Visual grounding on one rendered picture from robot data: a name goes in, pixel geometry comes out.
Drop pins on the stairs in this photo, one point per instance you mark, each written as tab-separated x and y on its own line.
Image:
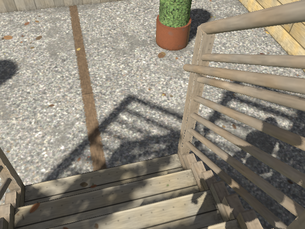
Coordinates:
154	193

